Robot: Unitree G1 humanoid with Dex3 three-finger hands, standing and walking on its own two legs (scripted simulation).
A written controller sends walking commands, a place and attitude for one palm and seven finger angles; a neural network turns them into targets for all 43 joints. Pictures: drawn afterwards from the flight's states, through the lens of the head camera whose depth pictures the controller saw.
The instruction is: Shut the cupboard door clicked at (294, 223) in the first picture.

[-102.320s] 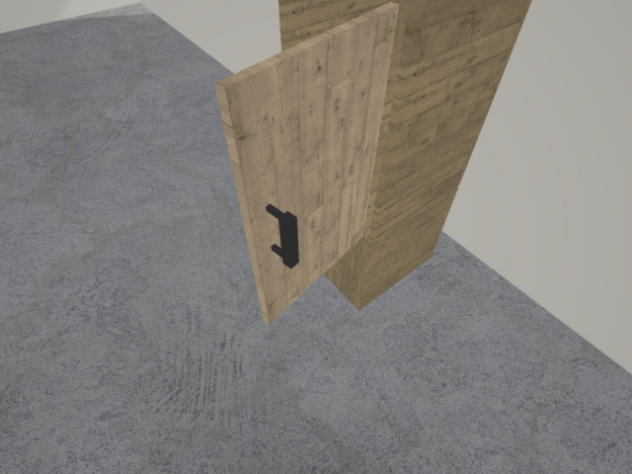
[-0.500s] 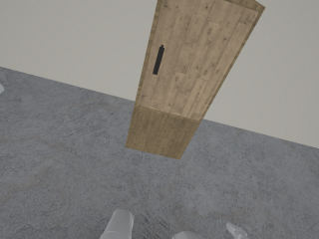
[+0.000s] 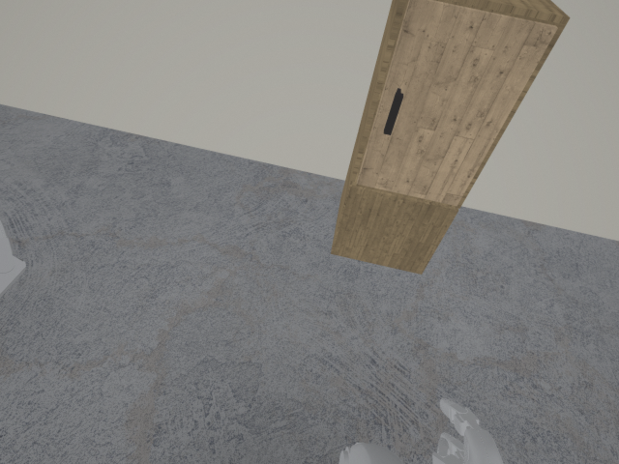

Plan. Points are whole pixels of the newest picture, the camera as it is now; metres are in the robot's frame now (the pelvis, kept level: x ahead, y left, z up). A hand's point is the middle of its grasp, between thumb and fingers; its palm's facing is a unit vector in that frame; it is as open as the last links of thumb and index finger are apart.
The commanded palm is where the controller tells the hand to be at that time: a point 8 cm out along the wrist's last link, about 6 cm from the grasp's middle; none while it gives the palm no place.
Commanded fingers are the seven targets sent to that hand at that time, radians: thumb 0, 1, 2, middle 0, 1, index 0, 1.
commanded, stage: stop stepping back and stand still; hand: left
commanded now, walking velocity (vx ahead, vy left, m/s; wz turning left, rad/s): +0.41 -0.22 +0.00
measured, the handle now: (393, 111) +1.08 -0.15 -0.04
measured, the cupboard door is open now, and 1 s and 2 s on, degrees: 0 0 0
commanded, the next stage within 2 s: let the arm hang, fingers relaxed in 1.28 s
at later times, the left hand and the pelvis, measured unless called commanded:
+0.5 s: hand out of the picture +0.12 +0.35 +0.17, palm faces +0.52 -0.82 -0.26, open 7.4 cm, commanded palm +0.05 +0.39 +0.18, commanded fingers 0.00 0.90 0.90 -0.20 -0.30 -0.20 -0.30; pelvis -0.09 +0.09 -0.02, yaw +1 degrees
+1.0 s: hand out of the picture +0.14 +0.37 +0.16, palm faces +0.39 -0.82 -0.41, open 7.4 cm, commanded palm +0.08 +0.41 +0.18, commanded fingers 0.00 0.90 0.90 -0.20 -0.30 -0.20 -0.30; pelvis -0.07 +0.11 -0.01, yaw -2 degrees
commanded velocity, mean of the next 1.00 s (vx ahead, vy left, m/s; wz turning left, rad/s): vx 0.06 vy -0.08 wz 0.00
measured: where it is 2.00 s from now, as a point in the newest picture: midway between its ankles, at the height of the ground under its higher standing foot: outside the picture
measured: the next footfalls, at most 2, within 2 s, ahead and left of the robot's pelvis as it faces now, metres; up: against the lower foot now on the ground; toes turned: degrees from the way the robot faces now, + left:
right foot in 0.24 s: -0.12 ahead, -0.07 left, +0.00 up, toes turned -3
left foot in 0.48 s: +0.03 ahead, +0.21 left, +0.00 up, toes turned +5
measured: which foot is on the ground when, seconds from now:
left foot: down 0.00-0.20, up 0.22-0.46, down 0.48-1.00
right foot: up 0.00-0.22, down 0.24-0.48, up 0.50-0.76, down 0.78-1.00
